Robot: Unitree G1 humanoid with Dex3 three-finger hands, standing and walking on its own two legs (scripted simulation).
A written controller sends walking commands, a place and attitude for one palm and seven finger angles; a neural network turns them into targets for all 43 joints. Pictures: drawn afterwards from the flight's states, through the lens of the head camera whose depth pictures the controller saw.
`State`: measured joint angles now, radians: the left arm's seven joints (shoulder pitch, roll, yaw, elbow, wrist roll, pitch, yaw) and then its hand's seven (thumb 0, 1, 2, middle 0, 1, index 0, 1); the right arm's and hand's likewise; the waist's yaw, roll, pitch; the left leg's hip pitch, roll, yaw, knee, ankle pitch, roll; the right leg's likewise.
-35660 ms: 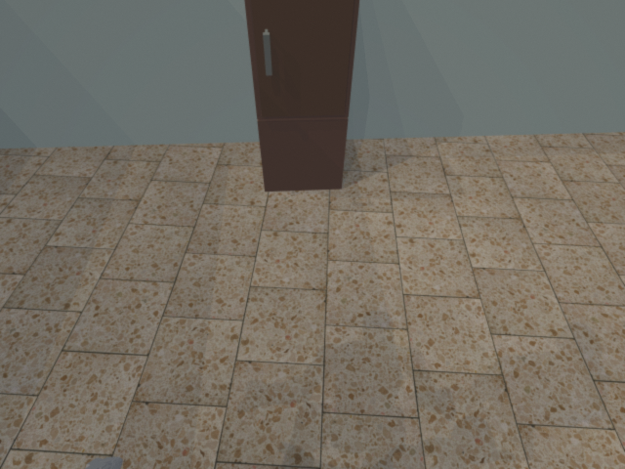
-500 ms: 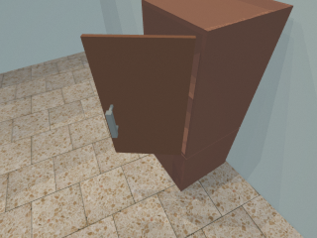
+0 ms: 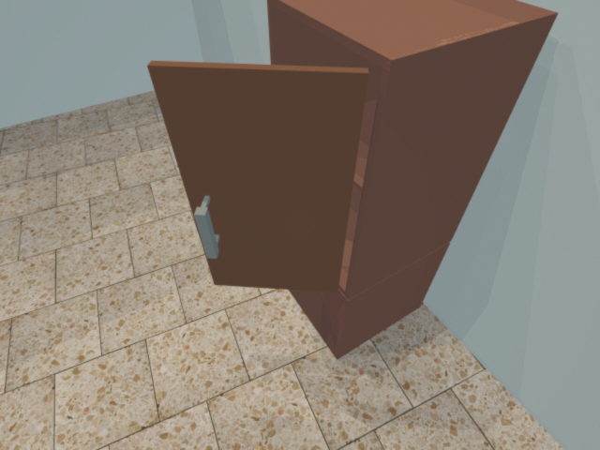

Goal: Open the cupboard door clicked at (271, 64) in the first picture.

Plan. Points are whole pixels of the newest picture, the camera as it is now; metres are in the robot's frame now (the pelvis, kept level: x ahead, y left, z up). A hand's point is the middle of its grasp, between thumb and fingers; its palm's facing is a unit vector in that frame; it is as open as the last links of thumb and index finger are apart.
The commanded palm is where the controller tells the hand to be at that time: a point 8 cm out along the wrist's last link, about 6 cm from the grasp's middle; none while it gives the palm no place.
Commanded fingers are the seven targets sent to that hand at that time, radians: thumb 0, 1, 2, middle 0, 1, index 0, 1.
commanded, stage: look again from close up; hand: left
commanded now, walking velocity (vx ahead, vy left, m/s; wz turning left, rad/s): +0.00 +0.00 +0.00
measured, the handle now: (209, 227) +0.56 +0.22 -0.09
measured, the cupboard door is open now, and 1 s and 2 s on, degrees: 54 54 54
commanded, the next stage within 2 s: raise the hand with hooked fingers in 0.18 s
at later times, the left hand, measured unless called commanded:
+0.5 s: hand (161, 407) +0.19 +0.20 -0.05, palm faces +0.22 -0.97 -0.08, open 7.6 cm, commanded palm +0.12 +0.24 -0.08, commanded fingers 0.00 0.62 0.78 -0.22 -0.48 -0.22 -0.48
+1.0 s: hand (156, 411) +0.20 +0.22 -0.09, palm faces -0.06 -1.00 -0.03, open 10.4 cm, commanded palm +0.17 +0.28 -0.08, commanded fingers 0.00 0.04 0.53 -0.26 -0.86 -0.26 -0.86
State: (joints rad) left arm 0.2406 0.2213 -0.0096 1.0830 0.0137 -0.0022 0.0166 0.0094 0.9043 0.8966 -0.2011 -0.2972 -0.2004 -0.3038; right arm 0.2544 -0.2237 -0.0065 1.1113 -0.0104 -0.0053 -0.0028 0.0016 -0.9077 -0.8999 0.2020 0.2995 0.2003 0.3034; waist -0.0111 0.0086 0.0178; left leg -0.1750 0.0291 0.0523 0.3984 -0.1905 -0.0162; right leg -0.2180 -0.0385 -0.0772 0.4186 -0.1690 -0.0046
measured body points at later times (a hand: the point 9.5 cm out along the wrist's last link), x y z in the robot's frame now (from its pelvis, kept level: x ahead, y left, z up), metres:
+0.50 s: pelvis +0.00 +0.01 -0.03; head +0.01 +0.00 +0.42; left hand +0.17 +0.25 -0.04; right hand +0.12 -0.25 -0.13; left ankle +0.02 +0.13 -0.74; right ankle +0.04 -0.11 -0.74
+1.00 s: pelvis -0.01 +0.01 -0.13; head +0.09 +0.04 +0.31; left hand +0.19 +0.28 -0.09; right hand +0.22 -0.18 -0.21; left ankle +0.02 +0.13 -0.74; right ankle +0.04 -0.11 -0.74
